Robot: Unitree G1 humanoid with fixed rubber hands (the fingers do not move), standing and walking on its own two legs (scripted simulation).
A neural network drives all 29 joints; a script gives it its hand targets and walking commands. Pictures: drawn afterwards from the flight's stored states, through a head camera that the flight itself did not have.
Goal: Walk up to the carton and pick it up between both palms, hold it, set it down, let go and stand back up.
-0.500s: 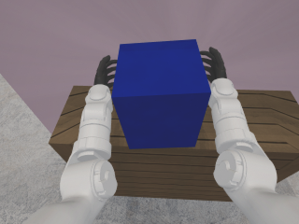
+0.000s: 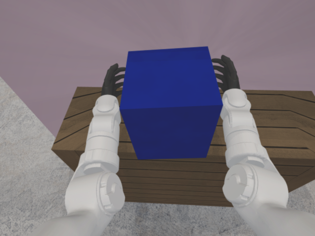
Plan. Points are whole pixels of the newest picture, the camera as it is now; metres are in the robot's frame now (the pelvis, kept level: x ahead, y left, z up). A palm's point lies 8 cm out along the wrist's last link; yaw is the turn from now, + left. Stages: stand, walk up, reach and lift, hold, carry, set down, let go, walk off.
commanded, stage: set down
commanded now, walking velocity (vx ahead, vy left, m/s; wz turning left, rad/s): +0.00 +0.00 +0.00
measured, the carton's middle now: (169, 108) +0.44 -0.05 +0.05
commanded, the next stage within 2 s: none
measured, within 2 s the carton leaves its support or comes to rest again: neither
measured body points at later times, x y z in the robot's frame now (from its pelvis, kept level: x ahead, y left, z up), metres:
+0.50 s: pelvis +0.00 +0.00 +0.00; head +0.05 -0.01 +0.45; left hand +0.46 +0.10 +0.11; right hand +0.43 -0.21 +0.12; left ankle +0.00 +0.14 -0.75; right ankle -0.02 -0.10 -0.75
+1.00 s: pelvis +0.00 +0.00 +0.00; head +0.06 -0.01 +0.44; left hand +0.46 +0.09 +0.11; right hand +0.43 -0.21 +0.12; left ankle +0.00 +0.14 -0.75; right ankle -0.02 -0.10 -0.75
